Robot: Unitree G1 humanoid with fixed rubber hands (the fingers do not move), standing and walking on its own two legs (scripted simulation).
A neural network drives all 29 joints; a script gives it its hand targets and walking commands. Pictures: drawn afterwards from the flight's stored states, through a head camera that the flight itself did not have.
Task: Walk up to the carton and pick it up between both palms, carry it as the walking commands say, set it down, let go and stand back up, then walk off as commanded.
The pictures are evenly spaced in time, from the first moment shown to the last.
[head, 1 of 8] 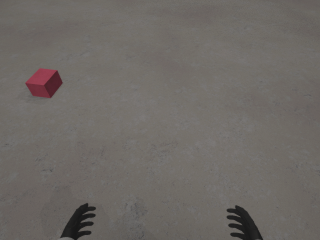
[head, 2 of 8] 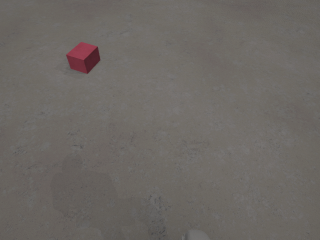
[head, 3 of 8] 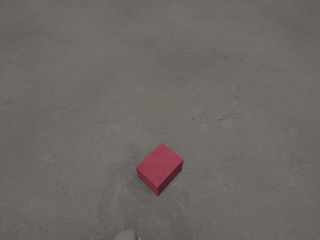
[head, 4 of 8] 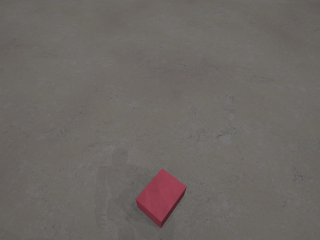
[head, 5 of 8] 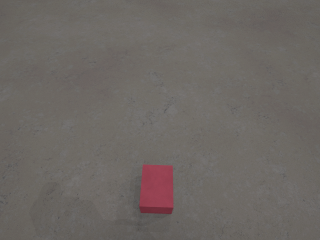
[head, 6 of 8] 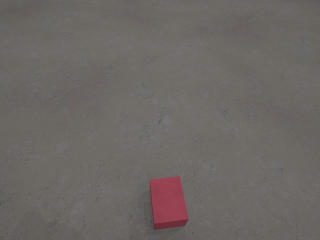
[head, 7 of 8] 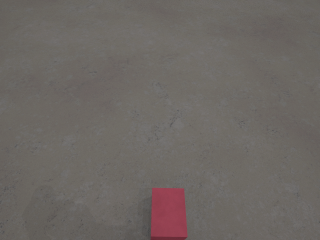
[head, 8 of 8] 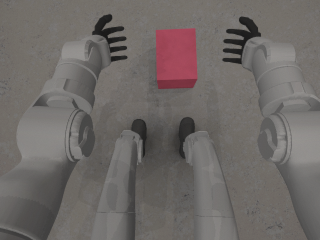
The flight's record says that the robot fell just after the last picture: yes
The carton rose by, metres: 0.00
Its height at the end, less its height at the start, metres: +0.00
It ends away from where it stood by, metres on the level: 0.00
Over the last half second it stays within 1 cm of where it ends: yes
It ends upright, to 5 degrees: yes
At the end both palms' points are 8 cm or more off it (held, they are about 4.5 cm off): yes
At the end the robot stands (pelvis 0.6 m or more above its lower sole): no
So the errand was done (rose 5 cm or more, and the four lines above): no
